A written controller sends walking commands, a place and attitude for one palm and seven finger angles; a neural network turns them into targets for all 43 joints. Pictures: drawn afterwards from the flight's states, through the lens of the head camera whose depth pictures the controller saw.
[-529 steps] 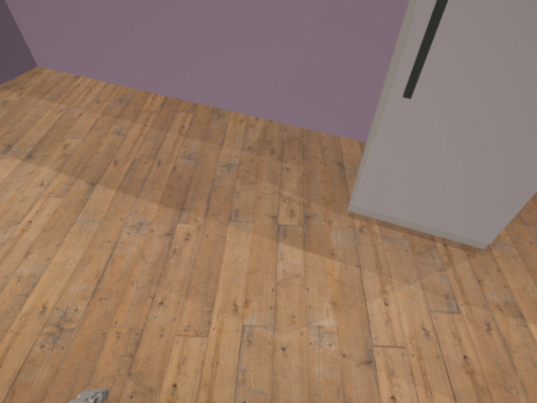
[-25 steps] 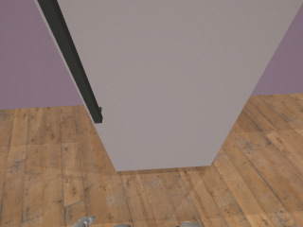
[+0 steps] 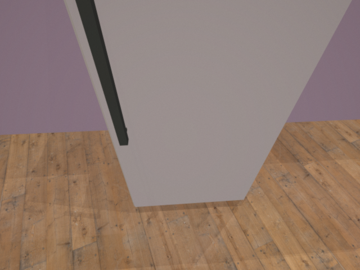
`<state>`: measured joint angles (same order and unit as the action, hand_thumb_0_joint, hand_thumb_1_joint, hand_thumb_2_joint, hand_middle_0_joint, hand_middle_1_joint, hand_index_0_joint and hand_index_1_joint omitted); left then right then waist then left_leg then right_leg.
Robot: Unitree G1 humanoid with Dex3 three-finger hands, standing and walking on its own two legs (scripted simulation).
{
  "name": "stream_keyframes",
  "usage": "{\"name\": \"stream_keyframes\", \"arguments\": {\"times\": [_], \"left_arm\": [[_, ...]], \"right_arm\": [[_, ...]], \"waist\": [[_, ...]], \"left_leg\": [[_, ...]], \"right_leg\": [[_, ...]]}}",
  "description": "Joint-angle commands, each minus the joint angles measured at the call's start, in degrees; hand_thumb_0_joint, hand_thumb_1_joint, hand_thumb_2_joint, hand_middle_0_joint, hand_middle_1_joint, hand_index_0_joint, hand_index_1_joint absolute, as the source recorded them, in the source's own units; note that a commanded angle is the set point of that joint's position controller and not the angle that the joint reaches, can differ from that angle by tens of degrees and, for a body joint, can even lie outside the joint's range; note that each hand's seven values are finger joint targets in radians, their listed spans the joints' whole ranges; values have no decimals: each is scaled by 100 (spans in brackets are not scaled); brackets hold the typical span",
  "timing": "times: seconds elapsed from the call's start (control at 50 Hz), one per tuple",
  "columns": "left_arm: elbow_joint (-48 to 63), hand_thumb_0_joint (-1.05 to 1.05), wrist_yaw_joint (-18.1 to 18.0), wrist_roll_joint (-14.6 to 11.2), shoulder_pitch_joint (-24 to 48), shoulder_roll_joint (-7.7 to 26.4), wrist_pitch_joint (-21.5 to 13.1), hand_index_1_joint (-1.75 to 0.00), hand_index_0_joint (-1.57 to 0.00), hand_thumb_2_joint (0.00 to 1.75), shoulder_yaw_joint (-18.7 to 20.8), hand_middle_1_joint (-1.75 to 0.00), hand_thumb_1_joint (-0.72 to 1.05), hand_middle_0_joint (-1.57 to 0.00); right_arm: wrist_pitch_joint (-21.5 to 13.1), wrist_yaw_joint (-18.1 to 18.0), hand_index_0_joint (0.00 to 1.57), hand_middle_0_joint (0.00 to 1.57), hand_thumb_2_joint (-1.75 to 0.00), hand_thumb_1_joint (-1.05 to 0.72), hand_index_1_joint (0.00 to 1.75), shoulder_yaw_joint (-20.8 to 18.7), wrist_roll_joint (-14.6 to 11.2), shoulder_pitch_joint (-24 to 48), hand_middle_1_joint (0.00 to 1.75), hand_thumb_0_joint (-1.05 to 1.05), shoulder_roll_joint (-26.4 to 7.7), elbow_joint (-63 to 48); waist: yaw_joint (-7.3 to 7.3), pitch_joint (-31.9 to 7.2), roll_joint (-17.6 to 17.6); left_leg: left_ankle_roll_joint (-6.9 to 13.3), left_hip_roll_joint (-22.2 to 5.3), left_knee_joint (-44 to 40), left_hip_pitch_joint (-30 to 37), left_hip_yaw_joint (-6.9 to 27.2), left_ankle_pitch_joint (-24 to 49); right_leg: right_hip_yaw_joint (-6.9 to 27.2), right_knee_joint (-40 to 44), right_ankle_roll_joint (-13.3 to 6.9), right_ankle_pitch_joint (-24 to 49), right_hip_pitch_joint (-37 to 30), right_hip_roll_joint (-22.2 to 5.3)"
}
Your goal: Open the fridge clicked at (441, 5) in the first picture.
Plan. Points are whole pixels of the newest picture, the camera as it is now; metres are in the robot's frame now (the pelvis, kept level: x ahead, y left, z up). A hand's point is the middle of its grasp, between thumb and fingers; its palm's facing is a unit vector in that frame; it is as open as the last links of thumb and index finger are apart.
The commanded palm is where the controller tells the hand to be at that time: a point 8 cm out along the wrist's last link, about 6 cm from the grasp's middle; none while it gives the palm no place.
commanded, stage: come to a stop and stand still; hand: left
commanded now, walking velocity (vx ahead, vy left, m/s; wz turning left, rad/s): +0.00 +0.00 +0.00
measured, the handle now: (107, 72) +0.52 +0.20 +0.18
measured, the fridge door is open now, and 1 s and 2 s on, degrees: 0 0 0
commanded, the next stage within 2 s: look again from close up in 0.64 s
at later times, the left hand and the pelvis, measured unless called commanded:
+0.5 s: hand out of the picture -0.03 +0.11 -0.18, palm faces +0.07 -0.98 -0.17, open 7.3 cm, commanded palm none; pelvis -0.01 -0.04 +0.00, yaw +1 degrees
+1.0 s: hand out of the picture -0.01 +0.18 -0.18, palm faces +0.04 -0.98 -0.21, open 7.4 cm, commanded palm none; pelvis -0.02 +0.01 -0.01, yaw +0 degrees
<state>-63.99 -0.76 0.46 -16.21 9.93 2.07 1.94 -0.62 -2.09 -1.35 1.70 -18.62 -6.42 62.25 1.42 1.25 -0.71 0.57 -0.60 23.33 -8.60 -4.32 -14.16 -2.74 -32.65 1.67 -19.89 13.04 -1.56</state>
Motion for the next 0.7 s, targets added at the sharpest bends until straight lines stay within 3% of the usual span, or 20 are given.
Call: {"name": "stream_keyframes", "arguments": {"times": [0.0,0.02,0.04,0.06,0.1,0.12,0.16,0.2,0.38,0.52,0.62,0.64,0.66,0.68], "left_arm": [[72,0,-83,-5,-431,376,-285,-30,-20,90,34,-30,90,-20],[5,0,-108,-1,-465,503,-310,-30,-20,90,31,-30,90,-20],[-2,0,-105,-12,-360,560,-304,-30,-20,90,3,-30,90,-20],[-13,0,-108,-18,-283,509,-338,-30,-20,90,5,-30,90,-20],[-12,0,-121,-18,-122,337,-329,-30,-20,90,-50,-30,90,-20],[-22,0,-130,-29,-128,271,-323,-30,-20,90,-66,-30,90,-20],[-51,0,-141,-43,-205,264,-315,-30,-20,90,-77,-30,90,-20],[-84,0,-154,-38,-306,278,-317,-30,-20,90,-81,-30,90,-20],[-79,0,-170,-33,-385,284,-323,-30,-20,90,-72,-30,90,-20],[-97,0,-186,-20,-489,212,-344,-30,-20,90,-77,-30,90,-20],[-91,0,-186,-18,-510,173,-339,-30,-20,90,-76,-30,90,-20],[-226,0,-393,85,-1117,458,-531,-30,-20,90,-21,-30,90,-20],[28,0,-362,97,-981,617,-577,-30,-20,90,-5,-30,90,-20],[134,0,-303,88,-710,501,-561,-30,-20,90,-43,-30,90,-20]], "right_arm": [[-64,-43,20,20,-90,-90,30,-118,-150,-362,30,0,-630,-18],[-71,-24,20,20,-90,-90,30,-44,-157,-273,30,0,-443,-42],[-59,7,20,20,-90,-90,30,-22,-145,-234,30,0,-371,-19],[10,-9,20,20,-90,-90,30,-16,-97,-233,30,0,-358,66],[35,-11,20,20,-90,-90,30,-4,-78,-378,30,0,-357,194],[29,-17,20,20,-90,-90,30,13,-80,-411,30,0,-369,250],[12,-30,20,20,-90,-90,30,38,-92,-404,30,0,-391,341],[10,-39,20,20,-90,-90,30,41,-105,-379,30,0,-391,355],[72,-48,20,20,-90,-90,30,44,-97,-360,30,0,-367,366],[61,-61,20,20,-90,-90,30,35,-103,-353,30,0,-373,342],[42,-64,20,20,-90,-90,30,41,-104,-363,30,0,-361,350],[-77,16,20,20,-90,-90,30,20,-139,477,30,0,-580,-75],[29,13,20,20,-90,-90,30,8,-140,-17,30,0,-343,-309],[54,34,20,20,-90,-90,30,-21,-128,-24,30,0,-329,-282]], "waist": [[-146,-243,22],[-138,-116,-383],[-92,51,-334],[-72,132,-917],[-1,413,-796],[-13,471,-441],[-78,480,-61],[-115,444,24],[-105,473,-13],[-102,418,-42],[-116,492,55],[-494,670,-465],[-66,65,-151],[-36,141,268]], "left_leg": [[121,-763,190,-498,605,1282],[-27,-486,179,-743,320,440],[-83,-348,50,-623,259,0],[-137,-354,103,-316,210,-32],[-130,-433,-23,-45,272,376],[-114,-482,-117,19,328,637],[-92,-566,-213,-68,381,895],[-95,-582,-207,-77,360,948],[-145,-508,-172,-38,294,544],[-150,-525,-142,48,299,665],[-134,-558,-228,7,338,684],[-293,-360,1345,-1060,-41,-332],[-82,-324,1714,-982,489,-825],[-42,-348,1764,-853,417,-821]], "right_leg": [[591,1364,-205,1936,-1188,-596],[824,1334,-395,2471,-1161,-990],[781,1328,-510,2213,-783,-1136],[884,1515,-581,1736,-351,-979],[695,1609,-543,1408,46,-769],[646,1528,-482,1434,80,-666],[522,1430,-400,1624,-137,-555],[511,1428,-385,1871,-296,-551],[652,1766,-382,1241,-190,-586],[608,1731,-357,1571,-222,-581],[562,1708,-373,1386,-188,-532],[1223,1473,299,5198,-422,-999],[1279,1381,35,4740,-642,-1365],[1062,1518,-401,3584,-269,-1230]]}}
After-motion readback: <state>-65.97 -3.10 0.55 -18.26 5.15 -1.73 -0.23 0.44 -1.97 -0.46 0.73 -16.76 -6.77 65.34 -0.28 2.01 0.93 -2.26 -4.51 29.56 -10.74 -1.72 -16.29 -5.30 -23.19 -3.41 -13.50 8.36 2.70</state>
